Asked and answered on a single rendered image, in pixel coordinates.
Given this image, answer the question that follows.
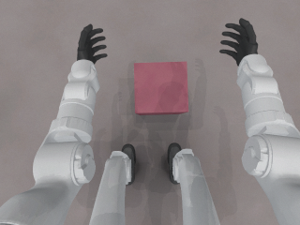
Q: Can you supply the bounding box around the robot left forearm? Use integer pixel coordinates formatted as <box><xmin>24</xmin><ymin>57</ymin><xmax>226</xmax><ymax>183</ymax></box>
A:
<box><xmin>33</xmin><ymin>59</ymin><xmax>100</xmax><ymax>180</ymax></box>

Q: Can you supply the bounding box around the left robot hand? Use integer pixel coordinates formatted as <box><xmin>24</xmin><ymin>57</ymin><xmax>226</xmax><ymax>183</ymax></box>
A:
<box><xmin>77</xmin><ymin>23</ymin><xmax>108</xmax><ymax>64</ymax></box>

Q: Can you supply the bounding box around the carton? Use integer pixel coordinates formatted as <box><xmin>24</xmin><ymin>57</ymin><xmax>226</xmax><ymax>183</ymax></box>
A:
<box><xmin>134</xmin><ymin>61</ymin><xmax>188</xmax><ymax>115</ymax></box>

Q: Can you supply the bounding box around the robot thigh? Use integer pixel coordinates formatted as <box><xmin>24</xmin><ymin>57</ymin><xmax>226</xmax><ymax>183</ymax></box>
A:
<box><xmin>89</xmin><ymin>156</ymin><xmax>132</xmax><ymax>225</ymax></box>
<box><xmin>172</xmin><ymin>154</ymin><xmax>220</xmax><ymax>225</ymax></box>

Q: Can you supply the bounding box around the robot right forearm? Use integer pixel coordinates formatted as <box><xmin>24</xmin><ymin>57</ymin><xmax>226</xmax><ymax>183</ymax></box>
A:
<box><xmin>236</xmin><ymin>53</ymin><xmax>300</xmax><ymax>139</ymax></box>

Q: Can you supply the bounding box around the robot left upper arm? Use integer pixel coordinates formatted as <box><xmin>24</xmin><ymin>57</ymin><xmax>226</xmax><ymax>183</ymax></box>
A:
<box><xmin>0</xmin><ymin>141</ymin><xmax>96</xmax><ymax>225</ymax></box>

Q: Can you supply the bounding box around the robot right thigh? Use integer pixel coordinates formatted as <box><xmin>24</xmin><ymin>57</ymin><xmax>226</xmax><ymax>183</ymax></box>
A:
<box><xmin>172</xmin><ymin>154</ymin><xmax>220</xmax><ymax>225</ymax></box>

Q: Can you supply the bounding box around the right robot hand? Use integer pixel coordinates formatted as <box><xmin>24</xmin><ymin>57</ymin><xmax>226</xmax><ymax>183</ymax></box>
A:
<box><xmin>219</xmin><ymin>18</ymin><xmax>258</xmax><ymax>66</ymax></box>

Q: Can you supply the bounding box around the robot left thigh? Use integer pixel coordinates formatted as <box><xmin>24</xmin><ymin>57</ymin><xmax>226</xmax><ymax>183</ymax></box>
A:
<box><xmin>89</xmin><ymin>156</ymin><xmax>132</xmax><ymax>225</ymax></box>

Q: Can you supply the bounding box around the robot right upper arm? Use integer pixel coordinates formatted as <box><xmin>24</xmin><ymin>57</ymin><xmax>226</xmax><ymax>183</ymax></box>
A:
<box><xmin>241</xmin><ymin>133</ymin><xmax>300</xmax><ymax>225</ymax></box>

